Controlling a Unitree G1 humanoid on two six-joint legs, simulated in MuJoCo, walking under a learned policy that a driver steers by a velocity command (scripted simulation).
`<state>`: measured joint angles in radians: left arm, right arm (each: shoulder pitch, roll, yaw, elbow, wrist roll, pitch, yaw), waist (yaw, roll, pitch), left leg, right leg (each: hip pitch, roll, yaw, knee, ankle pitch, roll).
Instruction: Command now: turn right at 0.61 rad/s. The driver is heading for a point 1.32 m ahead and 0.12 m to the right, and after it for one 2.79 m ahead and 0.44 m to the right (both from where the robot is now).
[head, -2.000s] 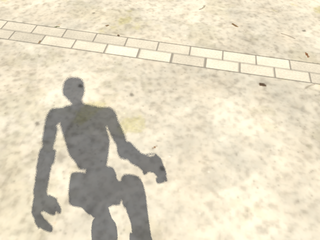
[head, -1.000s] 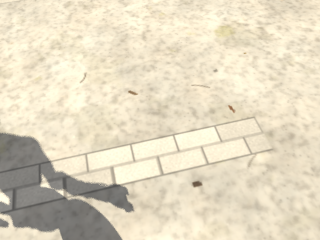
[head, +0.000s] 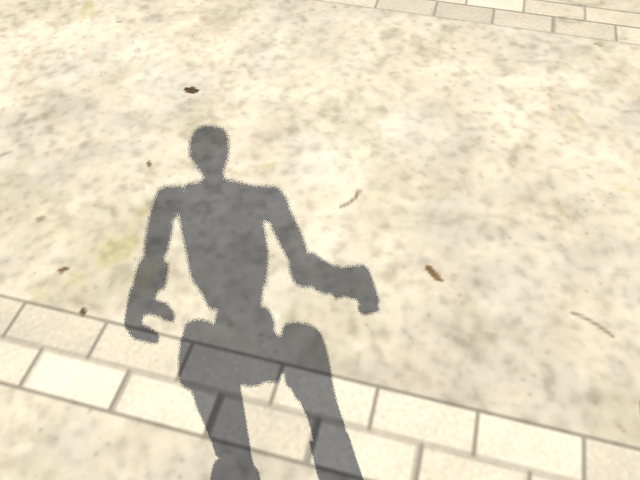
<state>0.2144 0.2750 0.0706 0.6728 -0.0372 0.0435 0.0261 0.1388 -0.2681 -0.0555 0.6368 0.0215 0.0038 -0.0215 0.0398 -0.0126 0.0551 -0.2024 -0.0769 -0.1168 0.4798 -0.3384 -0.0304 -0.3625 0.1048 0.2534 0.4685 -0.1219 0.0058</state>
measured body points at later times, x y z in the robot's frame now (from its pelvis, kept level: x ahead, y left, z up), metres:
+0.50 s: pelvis +0.00 -0.05 -0.01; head +0.04 -0.07 +0.44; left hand +0.29 +0.11 -0.08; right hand +0.00 -0.35 -0.13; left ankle -0.02 +0.12 -0.71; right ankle -0.01 -0.16 -0.74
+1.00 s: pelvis +0.01 -0.01 -0.01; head +0.06 +0.02 +0.43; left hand +0.17 +0.28 -0.12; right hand +0.18 -0.30 -0.08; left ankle +0.02 +0.07 -0.74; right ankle -0.03 -0.16 -0.68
